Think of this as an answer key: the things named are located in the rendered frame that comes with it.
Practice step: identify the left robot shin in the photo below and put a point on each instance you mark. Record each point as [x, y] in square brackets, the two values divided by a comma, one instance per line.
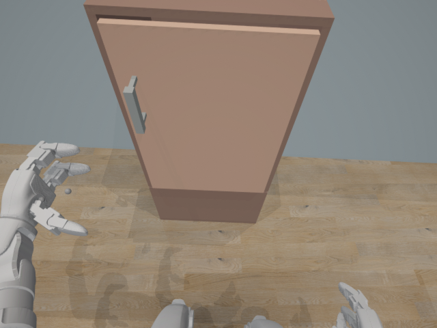
[178, 301]

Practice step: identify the left robot thigh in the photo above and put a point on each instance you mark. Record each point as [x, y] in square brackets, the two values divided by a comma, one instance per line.
[175, 316]

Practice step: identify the robot left hand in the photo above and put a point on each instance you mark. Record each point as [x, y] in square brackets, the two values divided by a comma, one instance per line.
[24, 187]

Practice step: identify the robot left forearm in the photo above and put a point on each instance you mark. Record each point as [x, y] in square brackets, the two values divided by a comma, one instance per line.
[17, 274]

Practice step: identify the cupboard door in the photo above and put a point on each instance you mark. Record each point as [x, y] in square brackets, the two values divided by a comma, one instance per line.
[218, 98]

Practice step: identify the robot right hand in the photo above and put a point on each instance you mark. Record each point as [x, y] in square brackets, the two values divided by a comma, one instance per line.
[364, 317]

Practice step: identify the handle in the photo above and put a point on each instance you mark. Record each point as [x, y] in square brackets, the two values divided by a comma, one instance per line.
[138, 118]

